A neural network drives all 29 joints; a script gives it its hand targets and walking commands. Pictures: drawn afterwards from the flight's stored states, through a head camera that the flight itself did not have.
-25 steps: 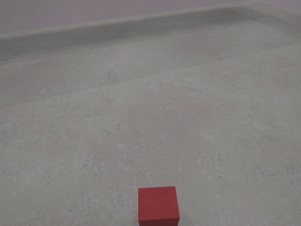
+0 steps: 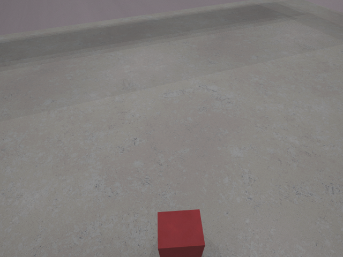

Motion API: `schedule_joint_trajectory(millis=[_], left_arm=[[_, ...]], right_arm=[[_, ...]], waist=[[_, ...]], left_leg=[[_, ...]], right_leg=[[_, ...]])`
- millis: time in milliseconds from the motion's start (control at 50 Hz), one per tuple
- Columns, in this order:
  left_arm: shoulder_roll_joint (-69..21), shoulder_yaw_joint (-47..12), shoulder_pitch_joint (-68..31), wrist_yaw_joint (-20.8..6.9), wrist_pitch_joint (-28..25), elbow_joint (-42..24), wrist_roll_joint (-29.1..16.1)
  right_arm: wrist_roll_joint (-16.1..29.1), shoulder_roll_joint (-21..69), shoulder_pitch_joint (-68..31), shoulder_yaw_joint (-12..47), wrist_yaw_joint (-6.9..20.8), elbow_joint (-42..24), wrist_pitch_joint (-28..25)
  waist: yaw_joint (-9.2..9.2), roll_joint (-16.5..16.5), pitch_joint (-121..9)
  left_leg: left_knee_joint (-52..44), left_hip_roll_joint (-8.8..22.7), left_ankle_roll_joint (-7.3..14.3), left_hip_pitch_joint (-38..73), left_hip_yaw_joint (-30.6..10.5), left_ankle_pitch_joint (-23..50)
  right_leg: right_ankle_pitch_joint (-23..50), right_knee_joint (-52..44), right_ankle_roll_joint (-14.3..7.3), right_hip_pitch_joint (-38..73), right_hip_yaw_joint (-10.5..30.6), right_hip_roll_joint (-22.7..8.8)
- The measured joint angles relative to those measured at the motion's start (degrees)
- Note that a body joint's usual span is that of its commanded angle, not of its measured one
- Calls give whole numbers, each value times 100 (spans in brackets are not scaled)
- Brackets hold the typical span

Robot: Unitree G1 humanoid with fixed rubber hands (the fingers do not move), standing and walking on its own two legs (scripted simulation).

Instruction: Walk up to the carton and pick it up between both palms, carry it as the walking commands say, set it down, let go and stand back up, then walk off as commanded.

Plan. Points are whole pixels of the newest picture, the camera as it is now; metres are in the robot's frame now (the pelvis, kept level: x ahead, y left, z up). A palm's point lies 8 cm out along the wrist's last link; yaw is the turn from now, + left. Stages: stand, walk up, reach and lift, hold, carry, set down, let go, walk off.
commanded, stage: stand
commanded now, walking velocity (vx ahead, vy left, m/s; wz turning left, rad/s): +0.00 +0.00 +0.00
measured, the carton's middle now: (179, 237) +0.37 -0.01 -0.64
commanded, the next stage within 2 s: walk off in 0.96 s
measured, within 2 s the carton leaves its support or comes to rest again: neither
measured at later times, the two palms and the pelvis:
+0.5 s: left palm out of the picture -0.07 +0.22 -0.14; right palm out of the picture -0.08 -0.22 -0.14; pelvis -0.03 +0.00 +0.01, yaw +0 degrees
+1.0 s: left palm out of the picture -0.09 +0.21 -0.14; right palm out of the picture -0.11 -0.20 -0.14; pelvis -0.04 +0.01 +0.01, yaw +0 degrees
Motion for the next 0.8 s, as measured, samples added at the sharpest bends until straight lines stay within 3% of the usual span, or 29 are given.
schedule_joint_trajectory(millis=[380, 800], left_arm=[[-316, -94, 9, 28, 57, 741, -13], [-527, -112, 22, 47, 46, 1056, -25]], right_arm=[[-6, 290, 46, 129, -43, 801, 10], [-3, 500, -1, 127, -48, 1213, -18]], waist=[[0, 7, 203], [-1, -4, 271]], left_leg=[[-183, 2, 7, 139, 17, 239], [-265, -38, 38, 66, 51, 442]], right_leg=[[272, -237, 19, 160, 17, -9], [488, -339, 64, 93, 51, -53]])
